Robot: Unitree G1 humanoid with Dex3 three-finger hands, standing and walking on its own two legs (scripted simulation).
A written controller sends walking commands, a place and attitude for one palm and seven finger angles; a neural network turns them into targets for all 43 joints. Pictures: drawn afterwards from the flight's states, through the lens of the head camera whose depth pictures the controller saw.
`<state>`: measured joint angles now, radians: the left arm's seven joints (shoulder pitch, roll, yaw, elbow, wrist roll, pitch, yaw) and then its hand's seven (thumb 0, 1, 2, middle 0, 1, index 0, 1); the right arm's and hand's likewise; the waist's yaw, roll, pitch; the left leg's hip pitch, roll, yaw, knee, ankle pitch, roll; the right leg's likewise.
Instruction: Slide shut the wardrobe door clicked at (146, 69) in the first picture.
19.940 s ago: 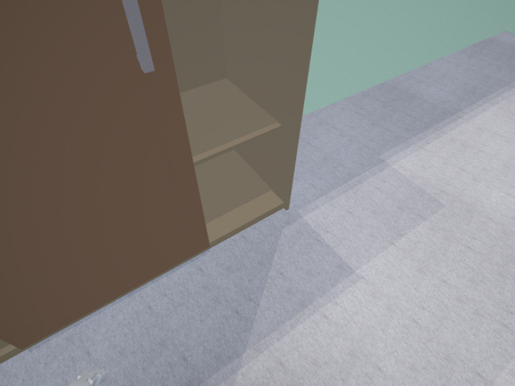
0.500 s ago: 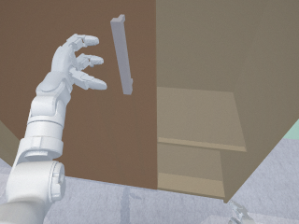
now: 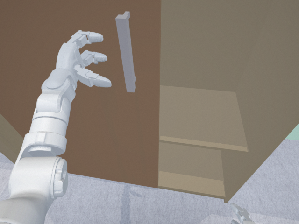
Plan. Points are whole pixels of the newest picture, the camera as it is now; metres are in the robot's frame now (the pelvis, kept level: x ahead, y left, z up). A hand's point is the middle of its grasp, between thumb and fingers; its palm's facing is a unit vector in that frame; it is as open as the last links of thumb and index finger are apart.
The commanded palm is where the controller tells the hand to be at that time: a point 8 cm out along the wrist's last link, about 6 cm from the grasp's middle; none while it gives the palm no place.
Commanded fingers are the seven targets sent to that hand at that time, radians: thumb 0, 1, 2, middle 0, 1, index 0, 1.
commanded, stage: move the hooked fingers beside the handle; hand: left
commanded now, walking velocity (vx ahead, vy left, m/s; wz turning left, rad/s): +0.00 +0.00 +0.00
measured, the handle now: (129, 55) +0.46 +0.10 +0.24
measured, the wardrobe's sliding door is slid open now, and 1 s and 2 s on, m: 0.42 0.42 0.42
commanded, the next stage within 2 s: none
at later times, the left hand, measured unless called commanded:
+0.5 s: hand (103, 66) +0.42 +0.15 +0.23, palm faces +0.00 -1.00 -0.05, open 14.0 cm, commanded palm +0.40 +0.18 +0.23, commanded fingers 0.00 -0.50 0.30 -0.30 -1.20 -0.30 -1.20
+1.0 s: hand (108, 64) +0.42 +0.14 +0.24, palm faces -0.05 -1.00 -0.04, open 14.0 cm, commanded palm +0.40 +0.20 +0.24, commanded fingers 0.00 -0.50 0.30 -0.30 -1.20 -0.30 -1.20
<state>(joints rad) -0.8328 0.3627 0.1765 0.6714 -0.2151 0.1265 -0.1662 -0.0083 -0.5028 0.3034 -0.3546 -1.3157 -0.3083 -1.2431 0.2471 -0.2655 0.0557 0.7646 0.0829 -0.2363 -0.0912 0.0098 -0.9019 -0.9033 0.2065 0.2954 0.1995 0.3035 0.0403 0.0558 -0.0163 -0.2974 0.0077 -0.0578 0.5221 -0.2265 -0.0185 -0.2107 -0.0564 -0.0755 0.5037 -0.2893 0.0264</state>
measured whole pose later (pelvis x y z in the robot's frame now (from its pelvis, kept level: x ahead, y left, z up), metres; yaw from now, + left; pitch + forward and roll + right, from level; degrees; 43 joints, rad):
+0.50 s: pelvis +0.00 +0.00 +0.00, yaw +0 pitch -1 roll +0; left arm -0.76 0.31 0.16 0.58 -0.21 0.14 -0.14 -0.01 -0.50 0.30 -0.25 -1.29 -0.30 -1.20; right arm 0.22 -0.25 0.06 0.76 0.07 -0.25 -0.07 0.01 -0.90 -0.90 0.21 0.30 0.20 0.30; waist 0.05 0.06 -0.02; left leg -0.27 0.01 -0.05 0.51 -0.23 -0.02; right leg -0.19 -0.06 -0.07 0.50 -0.30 0.03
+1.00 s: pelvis +0.02 -0.01 +0.00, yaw -2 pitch -1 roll +0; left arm -0.63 0.32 0.25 0.41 -0.22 0.23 -0.19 -0.01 -0.50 0.30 -0.33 -1.24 -0.30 -1.20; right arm 0.20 -0.27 0.06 0.70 0.07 -0.18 -0.08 0.01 -0.90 -0.90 0.21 0.30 0.20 0.30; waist 0.01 0.07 -0.04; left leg -0.22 0.03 -0.03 0.47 -0.24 -0.03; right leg -0.16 -0.03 -0.04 0.48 -0.30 0.01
